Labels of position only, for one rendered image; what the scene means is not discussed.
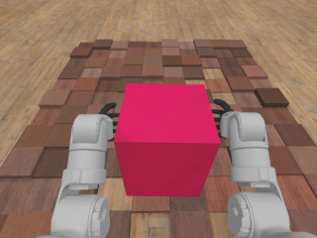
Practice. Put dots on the left robot upper arm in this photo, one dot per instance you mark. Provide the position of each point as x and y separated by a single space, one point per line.
81 216

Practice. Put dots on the left robot forearm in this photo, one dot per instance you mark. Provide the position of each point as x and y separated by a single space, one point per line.
86 157

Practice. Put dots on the right robot upper arm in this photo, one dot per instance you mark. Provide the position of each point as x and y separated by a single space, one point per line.
260 214

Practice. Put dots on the left robot hand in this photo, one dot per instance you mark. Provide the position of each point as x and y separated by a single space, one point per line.
104 111

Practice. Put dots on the carton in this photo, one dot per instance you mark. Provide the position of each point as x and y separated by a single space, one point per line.
166 139

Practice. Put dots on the right robot hand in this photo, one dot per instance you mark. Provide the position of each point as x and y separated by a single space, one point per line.
226 107

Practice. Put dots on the right robot forearm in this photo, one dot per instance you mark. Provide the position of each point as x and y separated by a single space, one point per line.
248 143

